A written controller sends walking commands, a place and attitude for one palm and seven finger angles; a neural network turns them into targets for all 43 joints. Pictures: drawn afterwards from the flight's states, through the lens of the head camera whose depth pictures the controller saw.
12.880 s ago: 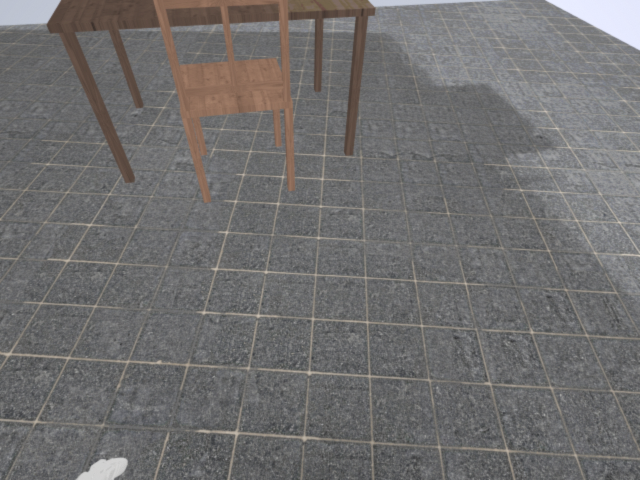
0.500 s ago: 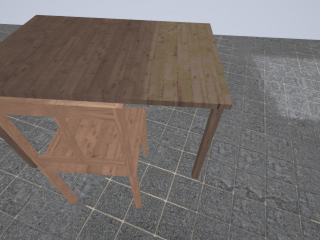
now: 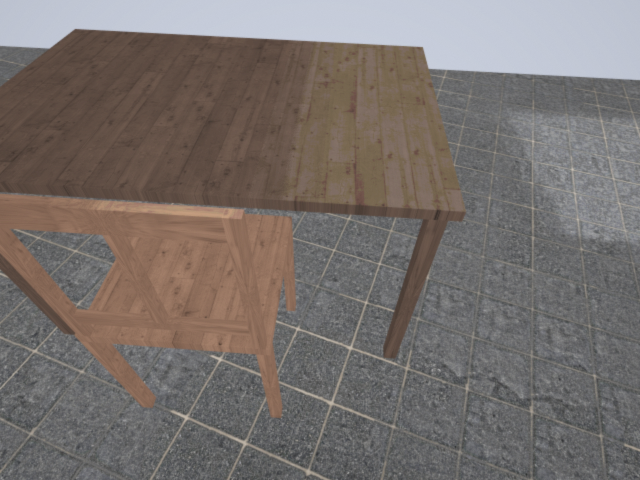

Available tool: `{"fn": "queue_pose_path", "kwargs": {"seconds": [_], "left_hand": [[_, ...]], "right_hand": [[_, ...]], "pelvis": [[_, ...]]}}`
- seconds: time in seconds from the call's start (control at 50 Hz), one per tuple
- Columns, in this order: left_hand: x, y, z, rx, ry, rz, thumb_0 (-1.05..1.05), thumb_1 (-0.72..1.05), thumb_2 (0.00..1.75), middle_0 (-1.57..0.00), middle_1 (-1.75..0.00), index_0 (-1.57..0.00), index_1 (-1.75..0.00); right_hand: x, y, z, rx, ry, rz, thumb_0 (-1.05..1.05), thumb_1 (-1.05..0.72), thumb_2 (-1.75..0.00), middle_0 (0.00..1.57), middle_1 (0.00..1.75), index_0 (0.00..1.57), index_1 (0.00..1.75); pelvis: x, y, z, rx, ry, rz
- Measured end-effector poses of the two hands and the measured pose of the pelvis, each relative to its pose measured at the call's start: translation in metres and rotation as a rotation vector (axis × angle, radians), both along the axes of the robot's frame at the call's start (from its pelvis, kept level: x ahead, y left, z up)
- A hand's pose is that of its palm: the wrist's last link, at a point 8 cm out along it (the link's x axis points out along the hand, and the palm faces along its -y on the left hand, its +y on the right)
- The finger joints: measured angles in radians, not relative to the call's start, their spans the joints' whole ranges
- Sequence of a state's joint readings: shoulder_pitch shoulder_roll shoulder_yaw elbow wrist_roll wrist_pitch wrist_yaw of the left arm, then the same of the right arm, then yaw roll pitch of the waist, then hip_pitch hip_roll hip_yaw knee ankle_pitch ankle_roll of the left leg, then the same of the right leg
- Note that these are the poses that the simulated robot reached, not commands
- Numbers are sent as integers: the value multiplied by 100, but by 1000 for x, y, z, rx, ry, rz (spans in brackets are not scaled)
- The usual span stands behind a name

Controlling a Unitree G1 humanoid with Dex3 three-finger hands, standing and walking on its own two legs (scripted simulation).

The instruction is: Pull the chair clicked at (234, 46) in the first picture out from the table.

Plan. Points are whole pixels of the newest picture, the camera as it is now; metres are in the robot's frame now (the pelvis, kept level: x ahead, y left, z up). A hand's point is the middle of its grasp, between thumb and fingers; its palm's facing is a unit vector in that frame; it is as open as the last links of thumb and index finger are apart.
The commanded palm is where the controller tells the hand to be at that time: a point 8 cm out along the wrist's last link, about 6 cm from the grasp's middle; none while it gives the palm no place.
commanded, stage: look again from close up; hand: left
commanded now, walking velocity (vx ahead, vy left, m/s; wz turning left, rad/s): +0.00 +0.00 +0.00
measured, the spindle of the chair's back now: (140, 281) +0.44 +0.35 -0.10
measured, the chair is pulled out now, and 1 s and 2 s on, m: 0.00 0.00 0.00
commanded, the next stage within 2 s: raise the hand toward the chair's back in 0.20 s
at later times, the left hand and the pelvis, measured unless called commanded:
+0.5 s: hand (187, 426) +0.19 +0.18 -0.03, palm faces +0.20 -0.98 -0.07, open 7.8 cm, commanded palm +0.10 +0.22 -0.07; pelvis -0.02 -0.01 -0.01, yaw +3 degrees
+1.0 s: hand (205, 463) +0.16 +0.15 -0.06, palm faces -0.13 -0.99 -0.06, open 11.7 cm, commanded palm +0.12 +0.22 -0.06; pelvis -0.06 -0.04 -0.12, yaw +3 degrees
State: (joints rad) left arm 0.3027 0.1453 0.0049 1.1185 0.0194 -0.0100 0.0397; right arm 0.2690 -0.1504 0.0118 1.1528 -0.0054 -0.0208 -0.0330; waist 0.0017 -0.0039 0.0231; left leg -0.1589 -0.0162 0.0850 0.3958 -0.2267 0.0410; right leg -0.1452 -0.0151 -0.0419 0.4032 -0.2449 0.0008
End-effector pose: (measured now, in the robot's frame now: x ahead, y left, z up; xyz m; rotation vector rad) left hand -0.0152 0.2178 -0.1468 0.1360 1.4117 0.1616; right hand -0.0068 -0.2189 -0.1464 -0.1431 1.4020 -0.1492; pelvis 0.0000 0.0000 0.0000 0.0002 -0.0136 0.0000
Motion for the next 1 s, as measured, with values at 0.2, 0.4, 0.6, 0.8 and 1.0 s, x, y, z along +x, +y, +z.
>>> {"fn": "queue_pose_path", "kwargs": {"seconds": [0.2,0.4,0.6,0.8,1.0], "left_hand": [[3,2,1,9,-7,0,0,91,89,-20,-29,-20,-30],[79,15,52,73,-475,73,1,89,89,-20,-29,-20,-29],[186,-14,130,-151,-1401,-135,0,75,82,-18,-27,-18,-27],[97,11,54,-64,-1303,-51,1,51,73,-17,-24,-17,-24],[159,-8,88,-183,-1355,-307,1,28,63,-14,-20,-14,-20]], "right_hand": [[8,-8,1,-10,-12,9,0,-90,-90,20,30,20,30],[42,-19,12,-56,-259,79,0,-90,-90,20,30,20,30],[153,-46,53,-87,-832,237,1,-90,-90,20,30,21,30],[204,-45,12,-105,-937,356,1,-90,-90,20,30,20,30],[149,-7,-43,29,-770,238,1,-90,-90,20,30,21,30]], "pelvis": [[2,-3,1,0,-2,2],[-6,-5,-3,5,-4,15],[-34,-21,-45,7,150,23],[-50,-36,-115,-22,248,46],[-57,-37,-115,-57,256,56]]}}
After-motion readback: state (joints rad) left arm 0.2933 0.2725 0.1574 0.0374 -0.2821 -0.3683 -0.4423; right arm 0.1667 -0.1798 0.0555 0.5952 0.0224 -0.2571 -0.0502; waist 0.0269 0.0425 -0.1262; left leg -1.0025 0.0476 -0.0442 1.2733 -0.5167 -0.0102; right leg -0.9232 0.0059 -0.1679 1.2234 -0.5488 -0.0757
